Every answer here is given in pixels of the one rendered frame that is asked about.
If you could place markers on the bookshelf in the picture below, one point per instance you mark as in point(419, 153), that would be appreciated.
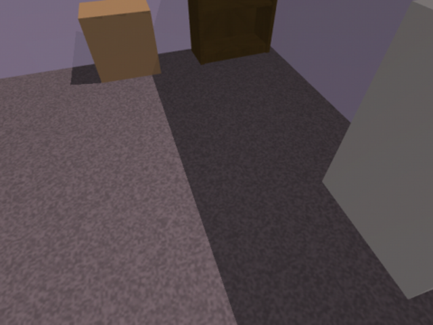
point(226, 29)

